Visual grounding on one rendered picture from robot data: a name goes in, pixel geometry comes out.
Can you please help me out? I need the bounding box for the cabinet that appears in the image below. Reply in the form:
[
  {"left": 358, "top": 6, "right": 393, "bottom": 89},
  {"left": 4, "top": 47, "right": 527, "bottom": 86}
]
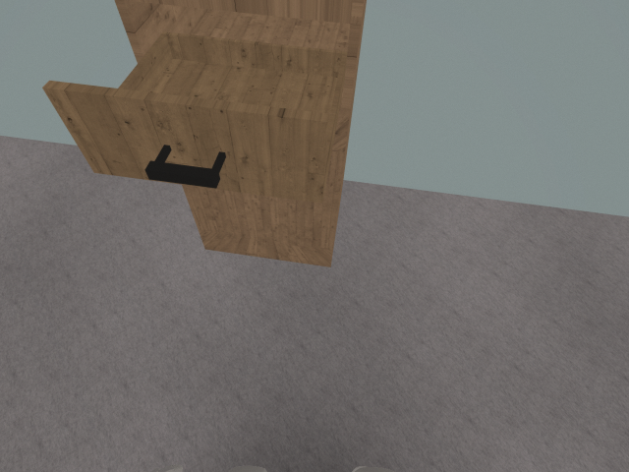
[{"left": 115, "top": 0, "right": 367, "bottom": 267}]

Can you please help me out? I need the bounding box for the handle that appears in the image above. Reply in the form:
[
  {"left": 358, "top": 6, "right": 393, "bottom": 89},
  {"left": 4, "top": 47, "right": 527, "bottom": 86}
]
[{"left": 145, "top": 145, "right": 226, "bottom": 188}]

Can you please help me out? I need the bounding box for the drawer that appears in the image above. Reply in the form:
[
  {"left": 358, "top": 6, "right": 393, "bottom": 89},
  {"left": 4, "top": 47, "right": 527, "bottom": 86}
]
[{"left": 43, "top": 31, "right": 347, "bottom": 204}]

